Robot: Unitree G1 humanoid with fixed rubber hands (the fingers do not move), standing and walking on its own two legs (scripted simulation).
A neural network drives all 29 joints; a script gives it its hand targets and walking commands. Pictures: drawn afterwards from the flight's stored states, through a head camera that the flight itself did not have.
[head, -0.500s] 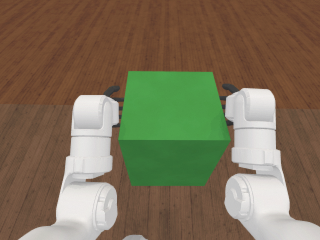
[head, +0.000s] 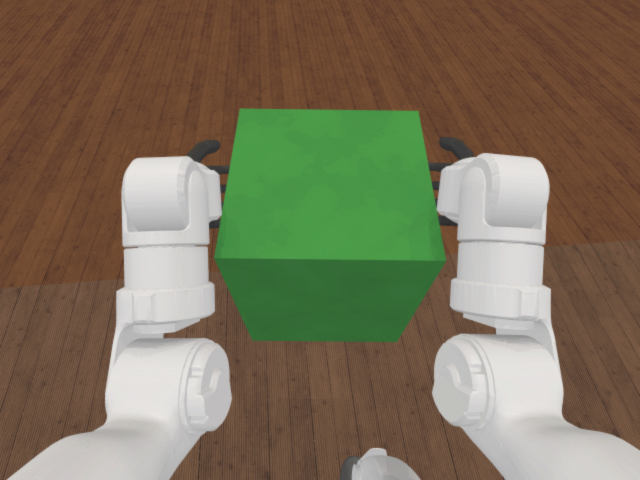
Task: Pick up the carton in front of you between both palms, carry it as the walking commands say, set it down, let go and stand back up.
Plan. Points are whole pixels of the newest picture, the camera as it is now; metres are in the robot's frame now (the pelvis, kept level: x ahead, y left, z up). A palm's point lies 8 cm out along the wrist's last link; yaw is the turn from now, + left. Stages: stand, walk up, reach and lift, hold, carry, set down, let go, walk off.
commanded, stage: carry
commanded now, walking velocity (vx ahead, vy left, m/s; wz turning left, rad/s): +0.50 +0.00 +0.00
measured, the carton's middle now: (326, 237) +0.41 -0.02 +0.08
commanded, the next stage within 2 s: none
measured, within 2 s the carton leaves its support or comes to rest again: neither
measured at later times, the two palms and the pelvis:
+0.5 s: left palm (197, 44) +0.69 +0.16 +0.20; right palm (382, 38) +0.70 -0.12 +0.21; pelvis +0.31 +0.01 +0.03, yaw +1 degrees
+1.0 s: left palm out of the picture +0.96 +0.15 +0.22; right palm out of the picture +0.99 -0.14 +0.23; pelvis +0.59 -0.01 +0.07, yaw +1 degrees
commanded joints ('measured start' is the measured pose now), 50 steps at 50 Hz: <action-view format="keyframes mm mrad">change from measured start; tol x32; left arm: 1 -755 -1058 -454 -4 -432 -54 -258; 50 -939 -1169 -504 -138 -559 -88 -317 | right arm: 1 -733 1139 470 49 471 -6 451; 50 -786 1130 438 -13 430 -53 425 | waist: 1 119 55 -618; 3 154 -335 -747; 21 69 -149 -575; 24 -60 294 -746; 50 129 -105 -567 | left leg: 1 28 121 10 254 910 55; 3 -480 -77 -45 698 10 -25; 14 -659 35 -78 562 96 7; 21 -118 -129 145 31 313 55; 25 611 323 -700 -55 525 324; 41 58 131 -7 186 783 80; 44 -627 -87 -84 786 -41 -11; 50 -684 16 -117 779 83 24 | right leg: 1 685 103 -125 -175 104 -40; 4 1094 -336 739 -321 153 -274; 21 703 -156 20 -74 750 -86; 24 -15 89 56 507 -221 36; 27 -216 12 138 678 -188 -8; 41 570 93 -109 -199 104 -41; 43 1038 -326 618 -271 -9 -239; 50 872 -260 397 -281 266 -194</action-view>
